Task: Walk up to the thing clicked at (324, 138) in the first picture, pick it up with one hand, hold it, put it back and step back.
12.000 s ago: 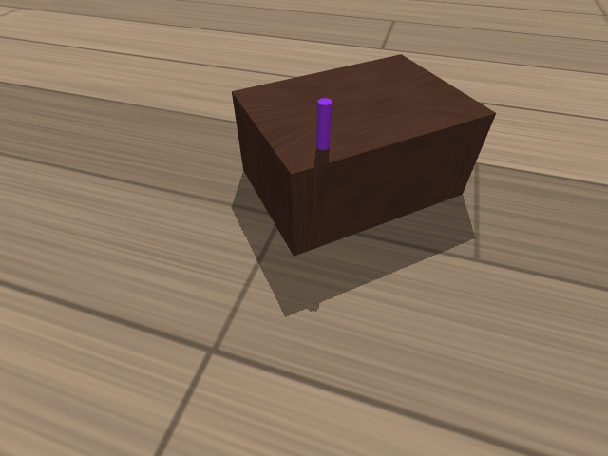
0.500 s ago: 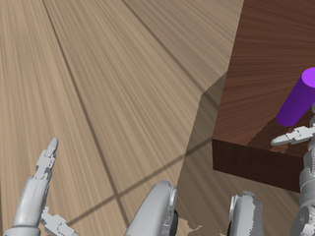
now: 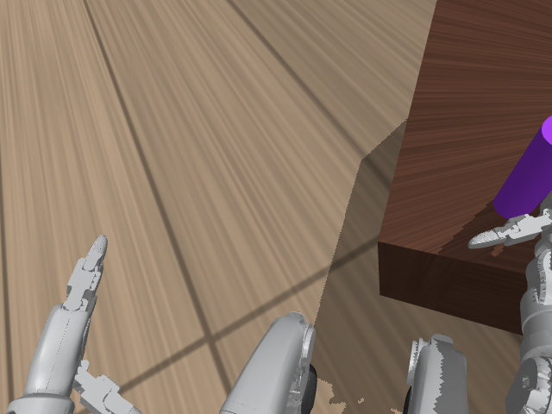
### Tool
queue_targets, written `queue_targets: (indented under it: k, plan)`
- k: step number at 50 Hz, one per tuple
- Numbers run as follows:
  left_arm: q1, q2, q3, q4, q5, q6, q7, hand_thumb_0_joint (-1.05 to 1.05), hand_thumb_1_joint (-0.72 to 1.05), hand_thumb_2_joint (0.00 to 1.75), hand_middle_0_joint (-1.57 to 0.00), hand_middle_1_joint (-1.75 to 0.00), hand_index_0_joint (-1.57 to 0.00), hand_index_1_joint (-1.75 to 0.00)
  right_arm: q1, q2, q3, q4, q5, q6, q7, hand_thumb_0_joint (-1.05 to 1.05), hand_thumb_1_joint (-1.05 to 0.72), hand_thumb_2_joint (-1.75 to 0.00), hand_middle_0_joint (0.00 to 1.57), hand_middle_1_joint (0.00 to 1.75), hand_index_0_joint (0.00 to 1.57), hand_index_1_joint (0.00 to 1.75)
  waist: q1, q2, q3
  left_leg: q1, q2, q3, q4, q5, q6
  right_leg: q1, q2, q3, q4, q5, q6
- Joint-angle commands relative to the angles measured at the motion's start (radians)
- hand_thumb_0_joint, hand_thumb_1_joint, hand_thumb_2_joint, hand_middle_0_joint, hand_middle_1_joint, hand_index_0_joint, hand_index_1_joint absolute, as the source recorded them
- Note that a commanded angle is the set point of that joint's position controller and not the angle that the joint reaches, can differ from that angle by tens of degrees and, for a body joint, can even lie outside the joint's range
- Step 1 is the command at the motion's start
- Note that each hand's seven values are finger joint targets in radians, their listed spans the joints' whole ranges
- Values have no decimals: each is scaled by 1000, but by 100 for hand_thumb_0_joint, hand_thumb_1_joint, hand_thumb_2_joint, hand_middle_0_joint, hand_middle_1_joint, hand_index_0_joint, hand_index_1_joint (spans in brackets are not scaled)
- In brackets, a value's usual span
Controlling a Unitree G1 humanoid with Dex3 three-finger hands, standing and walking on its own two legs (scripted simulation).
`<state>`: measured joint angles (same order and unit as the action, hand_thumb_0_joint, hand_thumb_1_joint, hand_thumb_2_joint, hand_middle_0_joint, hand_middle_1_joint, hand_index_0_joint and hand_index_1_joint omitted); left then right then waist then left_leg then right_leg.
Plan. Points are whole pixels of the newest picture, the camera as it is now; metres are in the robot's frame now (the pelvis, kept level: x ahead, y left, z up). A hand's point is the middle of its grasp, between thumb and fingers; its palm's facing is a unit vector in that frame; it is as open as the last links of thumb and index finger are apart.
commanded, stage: close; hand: right
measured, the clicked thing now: (535, 174) +0.48 -0.22 -0.02
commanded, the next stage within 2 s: settle in 0.68 s
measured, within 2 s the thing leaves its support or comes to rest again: leaves its support in 1.00 s
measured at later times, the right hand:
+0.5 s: hand (517, 182) +0.48 -0.21 -0.04, palm faces +0.17 +0.98 +0.01, open 11.7 cm
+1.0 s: hand (517, 172) +0.49 -0.21 -0.04, palm faces +0.16 +0.99 +0.01, open 6.5 cm
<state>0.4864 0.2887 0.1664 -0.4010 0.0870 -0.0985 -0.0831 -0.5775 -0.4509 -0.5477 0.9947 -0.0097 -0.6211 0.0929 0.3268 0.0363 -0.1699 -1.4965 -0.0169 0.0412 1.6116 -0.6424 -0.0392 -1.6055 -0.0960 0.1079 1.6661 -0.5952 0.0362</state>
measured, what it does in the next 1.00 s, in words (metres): stands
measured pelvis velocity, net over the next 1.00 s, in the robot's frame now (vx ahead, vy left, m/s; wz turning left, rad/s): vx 0.00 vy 0.00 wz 0.01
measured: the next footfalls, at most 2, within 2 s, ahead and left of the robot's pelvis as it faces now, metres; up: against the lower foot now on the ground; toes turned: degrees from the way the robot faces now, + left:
none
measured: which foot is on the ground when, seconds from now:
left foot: down 0.00-1.00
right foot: down 0.00-1.00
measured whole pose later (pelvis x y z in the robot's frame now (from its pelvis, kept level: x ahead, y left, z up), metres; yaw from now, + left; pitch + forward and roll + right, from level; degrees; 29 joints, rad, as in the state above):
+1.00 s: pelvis +0.00 +0.00 +0.00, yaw +1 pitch +30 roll +6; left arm 0.50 0.30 0.15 -0.41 0.08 -0.08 -0.08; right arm -0.64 -0.49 -0.56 0.99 -0.02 -0.53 0.09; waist 0.34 0.04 -0.16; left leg -1.49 -0.03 0.04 1.59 -0.63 -0.04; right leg -1.60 -0.10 0.11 1.65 -0.59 0.04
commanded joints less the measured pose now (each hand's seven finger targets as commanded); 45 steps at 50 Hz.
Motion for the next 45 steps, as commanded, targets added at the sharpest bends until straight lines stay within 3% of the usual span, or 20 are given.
queue_targets:
  k: [1,3,5,6,8,11,14,17,19,21,23,26,28,32,34,37,39,40,43,45]
  plan:
    - [75,177,160,-145,-9,-46,27,0,-56,6,-4,-5,-4,-5,-326,-159,17,-149,4,-64,10,0,56,-1,37,17,37,17,9,-313,-486,154,-43,24,-184,273,61,497,35,-23,-195,212,-44]
    - [59,201,178,-181,-9,-46,29,0,-56,6,-4,-5,-4,-5,-348,-212,-10,-186,-6,-61,3,0,57,-1,39,18,39,18,3,-319,-539,167,-43,22,-181,287,59,511,35,-22,-186,229,-45]
    - [62,205,178,-200,-11,-40,26,0,-56,6,-4,-5,-4,-5,-349,-194,-1,-190,-9,-50,5,0,55,-3,45,22,45,22,3,-329,-558,163,-44,34,-177,271,63,544,36,-20,-201,225,-39]
    - [65,205,179,-192,-15,-38,25,0,-56,6,-4,-5,-4,-5,-345,-202,-2,-215,-7,-44,6,0,55,-6,46,24,46,24,-18,-352,-570,156,-42,36,-174,265,66,569,35,-18,-212,237,-35]
    - [67,190,176,-152,-15,-32,21,0,-56,6,-4,-5,-4,-5,-323,-151,21,-178,-5,-29,7,0,52,-9,51,28,51,28,-17,-357,-530,132,-46,45,-170,264,68,564,33,-16,-220,249,-34]
    - [49,191,161,-167,-15,-28,24,0,-56,6,-4,-5,-4,-5,-355,-193,4,-205,-10,-26,-6,0,45,-15,63,38,62,38,-16,-339,-526,139,-43,41,-166,266,67,532,34,-17,-214,233,-35]
    - [33,194,165,-180,-16,-23,27,0,-55,6,-4,-5,-4,-5,-360,-172,14,-176,-13,-22,-15,0,41,-22,73,47,73,47,-5,-304,-496,132,-44,38,-179,227,66,500,35,-17,-221,167,-39]
    - [47,228,197,-205,-17,-21,31,0,-55,6,-4,-5,-4,-5,-347,-233,-19,-213,-16,-23,-23,0,34,-33,84,59,83,59,-11,-305,-558,190,-46,29,-198,266,62,541,35,-25,-212,205,-43]
    - [85,186,164,-154,-21,-18,25,0,-55,6,-4,-5,-4,-5,-337,-186,4,-172,-6,-17,-14,0,28,-38,89,64,89,64,-3,-305,-495,170,-47,28,-206,239,64,508,38,-31,-221,172,-42]
    - [54,186,161,-160,-23,-24,30,0,-55,5,-4,-5,-4,-5,-372,-224,-14,-210,0,-25,-15,0,20,-43,94,69,94,69,-9,-316,-499,164,-44,24,-207,226,64,513,37,-28,-223,156,-41]
    - [42,182,147,-168,-21,-28,33,0,-55,5,-4,-5,-4,-5,-388,-188,12,-164,-2,-27,-11,0,15,-45,98,72,97,72,16,-300,-465,140,-43,29,-197,208,66,494,36,-24,-224,136,-40]
    - [36,190,154,-177,-18,-33,36,0,-55,5,-4,-5,-4,-5,-400,-205,5,-122,-5,-36,-15,0,7,-53,102,78,101,78,29,-290,-439,133,-44,24,-196,203,66,459,35,-22,-213,122,-44]
    - [33,209,168,-233,-15,-38,37,0,-55,5,-4,-5,-4,-5,-403,-247,-15,-144,-12,-41,-16,0,1,-63,107,86,107,87,25,-292,-500,175,-43,11,-210,216,64,478,35,-24,-202,132,-46]
    - [82,196,162,-222,-19,-34,30,0,-55,5,-4,-5,-4,-5,-386,-250,-23,-177,-6,-28,-10,0,-19,-78,120,101,119,101,-3,-343,-547,202,-48,17,-217,241,63,536,39,-33,-220,172,-42]
    - [92,168,137,-170,-17,-33,28,0,-55,5,-4,-5,-4,-5,-397,-209,0,-153,0,-20,-8,0,-26,-78,126,103,124,103,7,-339,-491,177,-48,19,-213,232,63,501,39,-34,-223,157,-41]
    - [62,169,132,-155,-15,-38,29,0,-55,5,-4,-4,-4,-5,-405,-235,-16,-121,-3,-23,-22,0,-31,-86,127,109,126,109,11,-325,-443,141,-47,21,-196,212,64,453,35,-30,-212,132,-41]
    - [42,206,163,-206,-14,-37,33,0,-55,5,-4,-4,-4,-5,-414,-293,-40,-159,-17,-30,-31,0,-31,-94,130,115,130,116,5,-320,-507,157,-46,18,-200,219,63,495,32,-25,-206,150,-41]
    - [45,215,172,-211,-13,-36,34,0,-58,8,-6,-5,-5,-7,-402,-264,-23,-147,-18,-29,-24,0,-33,-102,126,123,127,124,19,-319,-502,159,-46,21,-200,221,63,502,33,-26,-209,148,-41]
    - [68,205,152,-212,-17,-33,31,0,-58,8,-6,-5,-5,-6,-412,-273,-23,-201,-10,-21,-5,0,-42,-123,130,134,132,134,-6,-335,-584,212,-50,22,-205,293,62,553,33,-25,-208,238,-44]
    - [81,191,139,-218,-17,-30,30,0,-58,7,-6,-5,-5,-7,-415,-247,-11,-223,1,-14,7,0,-51,-128,136,139,138,140,2,-347,-589,233,-50,24,-217,310,60,569,36,-26,-214,251,-45]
